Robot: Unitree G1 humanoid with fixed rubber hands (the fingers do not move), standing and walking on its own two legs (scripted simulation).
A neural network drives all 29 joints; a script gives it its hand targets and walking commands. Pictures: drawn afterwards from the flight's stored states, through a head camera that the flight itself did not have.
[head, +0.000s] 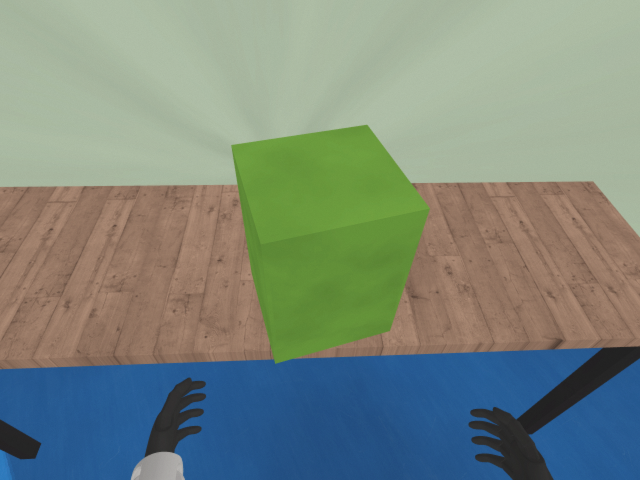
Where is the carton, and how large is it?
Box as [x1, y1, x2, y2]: [231, 125, 429, 363]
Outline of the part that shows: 367,125 231,145 251,271 275,363 389,330 429,208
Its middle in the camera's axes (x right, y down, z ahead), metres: +0.00 +0.01 +0.60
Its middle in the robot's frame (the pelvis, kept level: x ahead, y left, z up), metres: +0.44 +0.00 +0.03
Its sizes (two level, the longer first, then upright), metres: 0.201 0.190 0.284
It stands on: a table, 0.66 m high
